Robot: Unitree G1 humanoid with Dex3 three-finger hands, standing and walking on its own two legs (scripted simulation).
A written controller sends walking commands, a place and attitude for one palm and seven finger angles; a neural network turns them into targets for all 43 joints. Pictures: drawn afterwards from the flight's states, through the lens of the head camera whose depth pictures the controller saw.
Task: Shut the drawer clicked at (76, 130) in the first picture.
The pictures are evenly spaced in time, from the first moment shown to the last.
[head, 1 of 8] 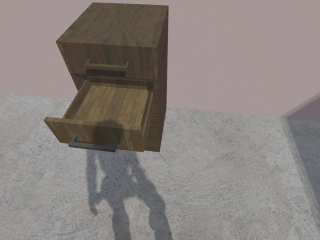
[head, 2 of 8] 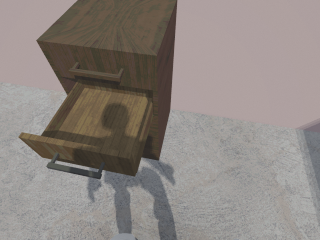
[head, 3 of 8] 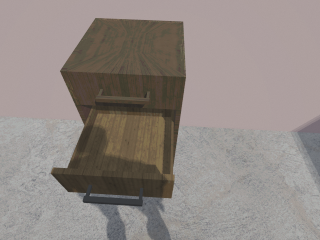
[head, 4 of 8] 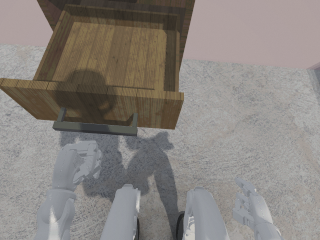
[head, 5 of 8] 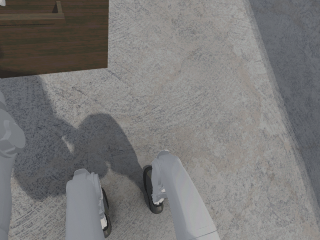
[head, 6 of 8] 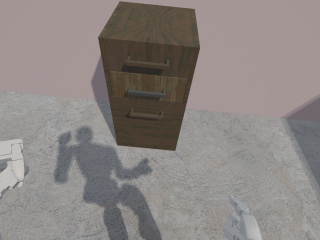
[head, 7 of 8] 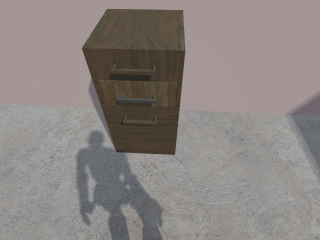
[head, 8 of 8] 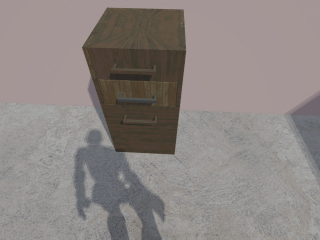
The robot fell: no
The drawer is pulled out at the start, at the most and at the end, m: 0.30 0.30 0.00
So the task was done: yes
